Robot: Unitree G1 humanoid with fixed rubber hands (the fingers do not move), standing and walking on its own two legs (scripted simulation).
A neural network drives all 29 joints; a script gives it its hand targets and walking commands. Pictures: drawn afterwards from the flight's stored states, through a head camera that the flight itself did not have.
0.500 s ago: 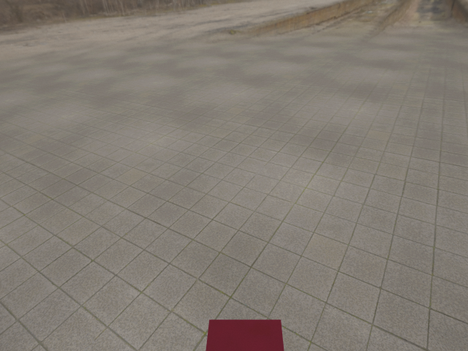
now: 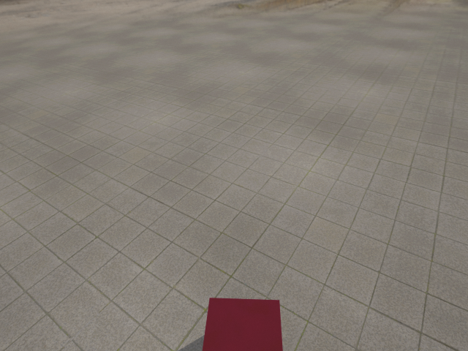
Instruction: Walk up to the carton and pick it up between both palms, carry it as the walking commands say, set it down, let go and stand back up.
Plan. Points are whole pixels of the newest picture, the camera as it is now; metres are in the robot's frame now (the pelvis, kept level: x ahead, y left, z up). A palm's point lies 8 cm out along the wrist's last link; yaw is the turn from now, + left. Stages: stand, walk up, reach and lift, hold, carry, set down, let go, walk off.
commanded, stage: stand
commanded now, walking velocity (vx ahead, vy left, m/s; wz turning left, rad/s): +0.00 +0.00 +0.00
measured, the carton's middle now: (243, 349) +0.39 +0.04 -0.64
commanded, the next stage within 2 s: none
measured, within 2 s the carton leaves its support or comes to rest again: neither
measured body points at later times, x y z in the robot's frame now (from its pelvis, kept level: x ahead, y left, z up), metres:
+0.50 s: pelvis -0.02 -0.02 +0.00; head -0.08 -0.02 +0.45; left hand -0.08 +0.18 -0.16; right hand -0.09 -0.20 -0.17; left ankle -0.02 +0.12 -0.73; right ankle -0.05 -0.09 -0.73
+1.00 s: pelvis -0.04 -0.02 +0.01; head -0.08 -0.03 +0.46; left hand -0.11 +0.16 -0.16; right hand -0.10 -0.20 -0.16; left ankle -0.02 +0.12 -0.73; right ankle -0.05 -0.09 -0.73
